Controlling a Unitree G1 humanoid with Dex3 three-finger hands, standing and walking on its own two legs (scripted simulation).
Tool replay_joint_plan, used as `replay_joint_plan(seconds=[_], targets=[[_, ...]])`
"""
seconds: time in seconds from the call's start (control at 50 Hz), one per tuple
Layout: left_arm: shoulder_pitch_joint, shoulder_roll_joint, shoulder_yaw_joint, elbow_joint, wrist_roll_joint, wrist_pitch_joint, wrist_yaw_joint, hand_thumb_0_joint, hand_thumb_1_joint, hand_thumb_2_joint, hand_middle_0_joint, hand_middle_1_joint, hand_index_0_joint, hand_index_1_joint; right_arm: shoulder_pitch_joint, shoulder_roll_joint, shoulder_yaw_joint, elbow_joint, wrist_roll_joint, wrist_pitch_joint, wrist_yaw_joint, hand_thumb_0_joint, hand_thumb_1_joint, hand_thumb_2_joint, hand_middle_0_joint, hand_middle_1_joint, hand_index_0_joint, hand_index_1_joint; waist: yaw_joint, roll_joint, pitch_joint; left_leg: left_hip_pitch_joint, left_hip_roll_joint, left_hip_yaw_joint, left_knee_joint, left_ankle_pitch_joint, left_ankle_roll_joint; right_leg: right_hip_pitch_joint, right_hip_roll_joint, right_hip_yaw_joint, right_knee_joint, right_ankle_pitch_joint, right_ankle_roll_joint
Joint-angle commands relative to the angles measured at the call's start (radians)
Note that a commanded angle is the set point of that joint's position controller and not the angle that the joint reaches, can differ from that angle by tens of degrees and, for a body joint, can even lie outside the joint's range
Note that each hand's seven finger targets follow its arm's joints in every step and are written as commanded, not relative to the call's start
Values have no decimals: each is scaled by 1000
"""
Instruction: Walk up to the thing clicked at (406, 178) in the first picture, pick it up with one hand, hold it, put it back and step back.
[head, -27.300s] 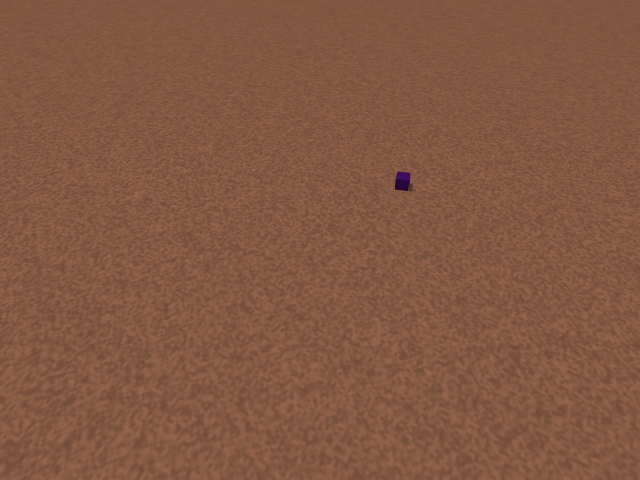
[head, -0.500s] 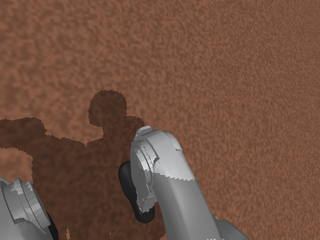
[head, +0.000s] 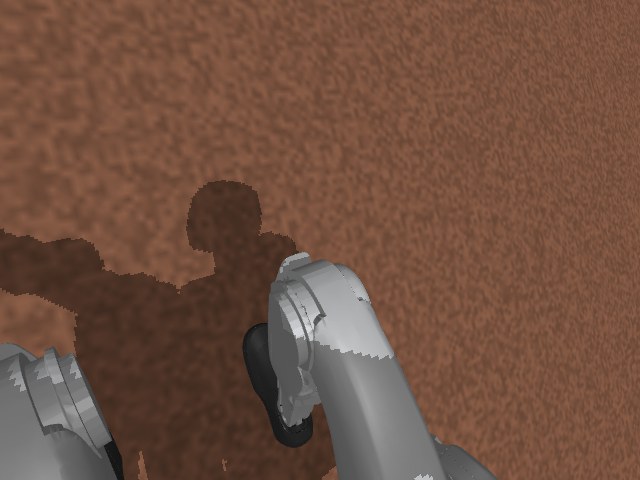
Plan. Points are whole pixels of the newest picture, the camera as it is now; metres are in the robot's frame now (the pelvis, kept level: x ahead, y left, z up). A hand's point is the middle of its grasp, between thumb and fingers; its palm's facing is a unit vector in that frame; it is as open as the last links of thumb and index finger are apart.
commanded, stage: withdraw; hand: left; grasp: from above
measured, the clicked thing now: out of the picture +0.45 +0.35 -0.28
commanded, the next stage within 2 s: home in 0.68 s
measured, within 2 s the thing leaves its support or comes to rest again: neither
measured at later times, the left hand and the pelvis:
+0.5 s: hand out of the picture +0.43 +0.37 -0.07, palm faces -0.49 -0.11 -0.87, open 14.1 cm; pelvis -0.01 -0.01 +0.05, yaw +7 degrees
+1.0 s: hand out of the picture +0.44 +0.33 -0.11, palm faces -0.35 -0.15 -0.93, open 12.9 cm; pelvis -0.01 -0.01 +0.03, yaw +7 degrees
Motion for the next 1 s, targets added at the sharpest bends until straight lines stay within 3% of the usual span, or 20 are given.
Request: replay_joint_plan(seconds=[0.0, 0.06, 0.1, 0.14, 0.2, 0.24, 0.34, 0.4, 0.48, 0.52, 0.58, 0.6, 0.66, 0.74, 0.76, 0.8, 0.82, 0.88, 0.92, 0.98], targets=[[-179, 221, -3, -323, -5, 10, -7, 0, -566, 1008, -64, -1012, -60, -1015, 159, -298, -138, 10, 35, 25, -3, 0, -911, -906, 200, 301, 200, 301, 44, 692, -886, 640, 21, 167, -272, 354, 13, 399, 38, -110, -176, 361, -96], [-123, 192, 8, -416, -10, 28, -79, 0, -556, 1008, -66, -1002, -60, -1008, 171, -280, -188, 15, 65, 73, 2, 0, -907, -905, 200, 301, 200, 301, 94, 667, -909, 617, 11, 180, -298, 349, 16, 349, 30, -93, -180, 341, -102], [-155, 127, -27, -477, -10, 36, -139, 0, -561, 1016, -68, -1005, -59, -1014, 178, -264, -215, 12, 88, 103, 3, 0, -907, -905, 200, 301, 200, 300, 92, 654, -885, 604, 8, 184, -319, 306, 21, 299, 24, -79, -191, 301, -104], [-160, 118, -31, -518, -9, 43, -191, 0, -563, 1019, -69, -1010, -60, -1019, 195, -254, -232, 4, 108, 135, -1, 0, -910, -906, 200, 301, 200, 301, 108, 592, -907, 585, -1, 191, -343, 266, 33, 318, 22, -63, -215, 278, -103], [-233, 40, -73, -560, -29, 46, -271, 0, -566, 1029, -71, -1008, -57, -1022, 225, -234, -253, -6, 123, 179, -22, 0, -910, -908, 200, 301, 200, 301, 78, 500, -897, 572, -8, 190, -385, 221, 43, 336, 13, -51, -265, 249, -100], [-245, -27, -114, -521, -48, 42, -326, 0, -556, 1029, -70, -1013, -58, -1025, 226, -220, -261, -10, 134, 202, -43, 0, -907, -907, 200, 301, 200, 301, 63, 437, -822, 528, -14, 187, -412, 147, 49, 310, 10, -42, -292, 180, -102], [-223, -53, -153, -442, -60, 22, -414, 0, -517, 1018, -72, -1017, -69, -1021, 218, -200, -262, -34, 141, 243, -106, 0, -892, -900, 200, 300, 200, 300, 62, 305, -735, 464, -28, 207, -432, 91, 60, 336, 0, -18, -358, 103, -103], [-244, -7, -151, -432, -59, -10, -440, 0, -517, 1020, -75, -1014, -70, -1019, 207, -194, -251, -45, 144, 259, -142, 0, -892, -900, 200, 300, 200, 300, 71, 265, -703, 429, -31, 220, -429, 71, 66, 343, -2, 0, -379, 62, -104], [-278, 25, -136, -418, -38, -60, -423, 0, -519, 1018, -76, -1006, -71, -1012, 207, -192, -228, -45, 138, 269, -172, 0, -892, -899, 200, 300, 200, 300, 82, 311, -732, 469, -29, 220, -424, 110, 58, 318, -11, -4, -355, 100, -107], [-308, 14, -145, -410, -27, -87, -401, 0, -527, 1022, -81, -1004, -73, -1012, 213, -189, -215, -48, 133, 270, -179, 0, -896, -900, 200, 300, 200, 300, 64, 330, -747, 492, -23, 212, -420, 116, 56, 300, -9, -14, -336, 117, -103], [-319, 71, -116, -414, 4, -115, -348, 0, -519, 1014, -79, -1012, -77, -1014, 214, -194, -210, -44, 120, 270, -185, 0, -893, -898, 200, 300, 200, 300, 91, 408, -806, 540, -24, 221, -411, 135, 48, 304, -8, -14, -313, 136, -103], [-331, 85, -103, -416, 19, -118, -327, 0, -518, 1012, -76, -1015, -76, -1015, 223, -197, -209, -44, 114, 270, -183, 0, -892, -897, 200, 300, 200, 300, 82, 432, -825, 554, -25, 223, -406, 153, 45, 313, -10, -18, -306, 153, -102], [-350, 52, -105, -397, 40, -117, -268, 0, -531, 1010, -75, -1014, -75, -1014, 234, -204, -213, -34, 105, 267, -178, 0, -897, -898, 200, 300, 200, 300, 70, 497, -859, 608, -25, 216, -403, 188, 34, 275, -12, -36, -269, 189, -106], [-332, 115, -32, -455, 64, -90, -192, 0, -503, 989, -81, -1003, -87, -996, 244, -215, -235, -39, 101, 257, -171, 0, -895, -896, 200, 300, 200, 300, 112, 589, -961, 671, -28, 224, -408, 232, 24, 270, -17, -41, -235, 223, -112], [-313, 108, -25, -457, 66, -73, -180, 0, -423, 909, -161, -923, -167, -916, 254, -213, -243, -36, 103, 255, -167, 0, -884, -895, 199, 299, 199, 300, 115, 587, -979, 688, -27, 227, -408, 235, 25, 277, -18, -38, -237, 231, -112], [-311, 96, -12, -504, 43, -43, -163, 0, -263, 919, -247, -763, -221, -756, 259, -206, -254, -39, 107, 247, -162, 0, -884, -895, 199, 300, 199, 300, 112, 569, -1028, 690, -24, 239, -405, 240, 34, 308, -16, -28, -259, 241, -108], [-317, 111, 7, -533, 26, -27, -159, 0, -343, 912, -167, -843, -163, -836, 257, -209, -261, -38, 112, 245, -161, 0, -891, -894, 200, 300, 200, 300, 122, 565, -1057, 682, -25, 244, -411, 239, 39, 315, -19, -22, -265, 243, -106], [-248, 36, -23, -487, -18, 24, -179, 0, -115, 875, -233, -603, -211, -620, 271, -184, -267, -16, 119, 238, -154, 0, -886, -895, 199, 299, 199, 300, 124, 515, -1017, 626, -25, 254, -426, 205, 48, 336, -13, -12, -297, 214, -103], [-197, 24, -9, -533, -70, 51, -207, 0, 27, 818, -213, -508, -197, -522, 280, -179, -285, -10, 133, 238, -152, 0, -890, -897, 200, 300, 199, 300, 160, 500, -1055, 646, -30, 258, -459, 195, 51, 376, -15, -4, -323, 197, -104], [-108, -54, -29, -617, -163, 87, -275, 0, 260, 785, -196, -406, -186, -415, 278, -173, -315, -17, 161, 247, -149, 0, -894, -898, 200, 300, 199, 300, 185, 466, -1076, 689, -31, 251, -520, 184, 52, 409, -19, 6, -357, 188, -105]])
